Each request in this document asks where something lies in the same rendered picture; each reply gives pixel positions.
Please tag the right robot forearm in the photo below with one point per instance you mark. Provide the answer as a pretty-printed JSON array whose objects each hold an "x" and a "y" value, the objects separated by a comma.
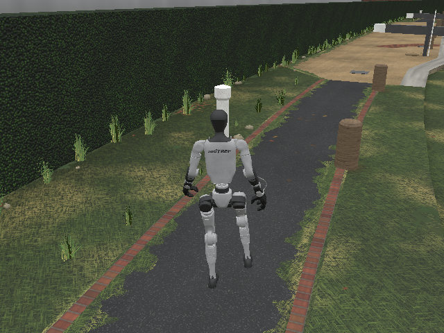
[{"x": 254, "y": 181}]

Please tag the right robot upper arm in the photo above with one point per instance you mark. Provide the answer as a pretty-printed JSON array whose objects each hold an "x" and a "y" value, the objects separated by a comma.
[{"x": 242, "y": 146}]

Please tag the humanoid robot torso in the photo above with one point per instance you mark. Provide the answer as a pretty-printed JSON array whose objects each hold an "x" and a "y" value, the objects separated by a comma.
[{"x": 220, "y": 159}]

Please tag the left robot forearm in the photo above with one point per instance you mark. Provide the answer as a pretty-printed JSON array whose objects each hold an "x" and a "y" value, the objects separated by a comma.
[{"x": 188, "y": 180}]

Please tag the left robot upper arm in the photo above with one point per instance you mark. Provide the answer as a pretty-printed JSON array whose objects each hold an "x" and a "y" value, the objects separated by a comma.
[{"x": 195, "y": 157}]

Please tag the left robot hand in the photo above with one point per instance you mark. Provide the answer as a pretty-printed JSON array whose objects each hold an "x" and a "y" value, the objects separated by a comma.
[{"x": 185, "y": 191}]

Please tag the right robot hand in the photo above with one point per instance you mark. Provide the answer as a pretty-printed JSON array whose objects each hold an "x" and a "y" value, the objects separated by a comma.
[{"x": 261, "y": 200}]

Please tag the left robot foot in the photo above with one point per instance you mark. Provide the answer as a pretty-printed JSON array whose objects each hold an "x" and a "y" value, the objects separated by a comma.
[{"x": 213, "y": 282}]

